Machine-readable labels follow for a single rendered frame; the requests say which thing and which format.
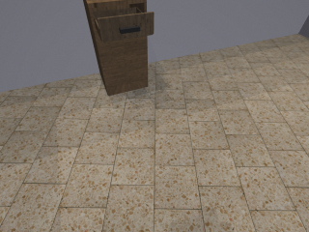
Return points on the cabinet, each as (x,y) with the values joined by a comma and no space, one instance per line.
(122,64)

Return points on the drawer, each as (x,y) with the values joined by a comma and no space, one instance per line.
(108,23)

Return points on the handle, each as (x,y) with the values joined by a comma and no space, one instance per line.
(130,29)

